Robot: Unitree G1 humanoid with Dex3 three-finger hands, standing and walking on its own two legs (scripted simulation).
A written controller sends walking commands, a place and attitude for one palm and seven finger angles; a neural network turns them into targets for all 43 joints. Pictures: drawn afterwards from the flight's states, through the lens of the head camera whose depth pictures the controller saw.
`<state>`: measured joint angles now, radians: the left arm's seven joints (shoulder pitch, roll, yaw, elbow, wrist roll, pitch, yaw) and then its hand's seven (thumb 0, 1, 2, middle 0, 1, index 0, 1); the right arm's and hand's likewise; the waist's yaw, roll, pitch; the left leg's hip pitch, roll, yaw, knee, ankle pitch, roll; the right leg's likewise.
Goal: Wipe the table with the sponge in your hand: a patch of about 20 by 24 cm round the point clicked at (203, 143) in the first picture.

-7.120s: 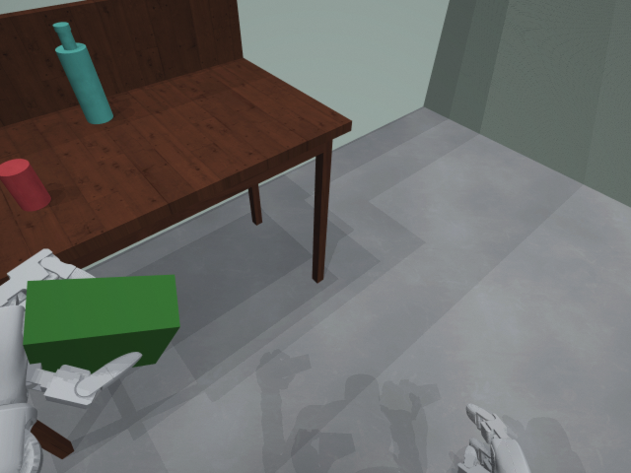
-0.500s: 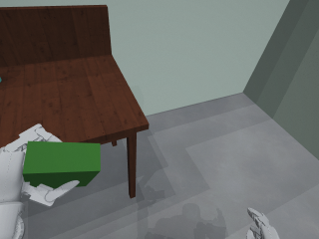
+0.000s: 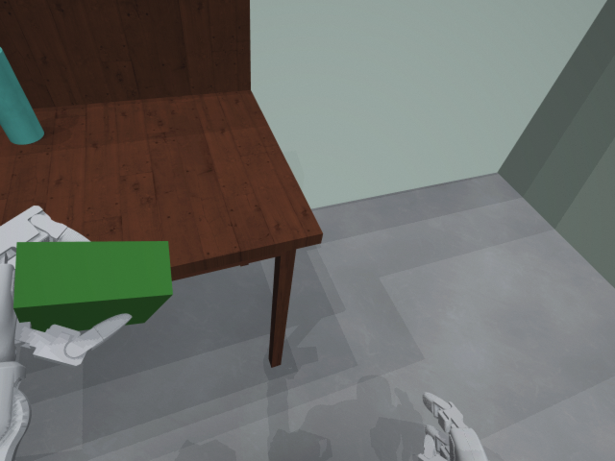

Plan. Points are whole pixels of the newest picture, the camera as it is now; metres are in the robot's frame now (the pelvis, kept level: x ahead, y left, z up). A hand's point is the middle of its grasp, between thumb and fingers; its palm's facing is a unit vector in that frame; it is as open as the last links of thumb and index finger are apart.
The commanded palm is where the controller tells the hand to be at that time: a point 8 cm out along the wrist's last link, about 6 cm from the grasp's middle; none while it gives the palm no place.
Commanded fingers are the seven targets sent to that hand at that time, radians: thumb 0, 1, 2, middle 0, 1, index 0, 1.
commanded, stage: come to a stop and stand still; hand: left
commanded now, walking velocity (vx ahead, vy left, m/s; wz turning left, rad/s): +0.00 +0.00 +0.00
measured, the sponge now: (114, 289) +0.23 +0.23 +0.14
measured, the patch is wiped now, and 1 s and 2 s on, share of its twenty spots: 0.00 0.00 0.00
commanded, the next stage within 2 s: look again from close up in 0.30 s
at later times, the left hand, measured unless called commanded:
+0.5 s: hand (90, 290) +0.22 +0.24 +0.16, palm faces +0.39 -0.86 -0.33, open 9.5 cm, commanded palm +0.17 +0.27 +0.17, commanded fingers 0.00 0.10 1.30 -1.20 -1.60 -1.20 -1.60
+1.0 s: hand (94, 299) +0.22 +0.24 +0.15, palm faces +0.38 -0.85 -0.37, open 9.5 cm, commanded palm +0.17 +0.28 +0.17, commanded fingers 0.00 0.10 1.30 -1.20 -1.60 -1.20 -1.60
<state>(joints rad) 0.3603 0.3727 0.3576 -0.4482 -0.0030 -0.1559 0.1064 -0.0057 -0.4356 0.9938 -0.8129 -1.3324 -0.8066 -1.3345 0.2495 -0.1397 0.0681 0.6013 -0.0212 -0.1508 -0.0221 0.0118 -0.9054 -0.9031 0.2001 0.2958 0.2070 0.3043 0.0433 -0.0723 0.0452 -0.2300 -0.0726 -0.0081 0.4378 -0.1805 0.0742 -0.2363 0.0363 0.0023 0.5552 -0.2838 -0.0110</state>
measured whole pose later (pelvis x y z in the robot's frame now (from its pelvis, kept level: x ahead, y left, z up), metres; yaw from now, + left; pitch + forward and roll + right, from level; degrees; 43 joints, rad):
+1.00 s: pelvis +0.01 -0.01 +0.00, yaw +1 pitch +0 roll -2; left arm 0.46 0.36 0.30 -0.43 -0.04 -0.19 0.11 -0.01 -0.43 1.00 -0.81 -1.33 -0.80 -1.34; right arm 0.25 -0.24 0.00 0.60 0.00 -0.07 -0.04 0.01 -0.91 -0.90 0.20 0.30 0.21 0.30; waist 0.02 0.02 -0.03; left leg -0.32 -0.03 -0.02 0.62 -0.31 0.04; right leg -0.17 0.06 -0.04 0.44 -0.27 -0.04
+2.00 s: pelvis +0.16 +0.09 -0.02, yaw +2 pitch -1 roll +0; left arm 0.43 0.35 0.36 -0.51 -0.03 -0.17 0.15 -0.01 -0.44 1.00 -0.81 -1.33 -0.80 -1.34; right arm 0.21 -0.16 0.03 0.62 0.02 -0.12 -0.02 0.01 -0.91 -0.90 0.20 0.30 0.20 0.30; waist 0.01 0.00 0.03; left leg -0.32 0.06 0.07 0.65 -0.31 -0.02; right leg -0.25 -0.06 -0.09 0.64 -0.37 0.01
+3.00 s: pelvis +0.14 +0.12 +0.00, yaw -1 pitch -1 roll -1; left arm 0.43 0.39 0.35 -0.48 -0.01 -0.19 0.09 -0.01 -0.44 1.00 -0.81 -1.34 -0.80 -1.34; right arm 0.20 -0.16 0.03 0.60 0.00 -0.16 -0.02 0.01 -0.91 -0.90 0.20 0.30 0.21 0.30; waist 0.02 -0.05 0.06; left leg -0.25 0.03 0.07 0.47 -0.21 0.02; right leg -0.17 -0.04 -0.01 0.40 -0.22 0.04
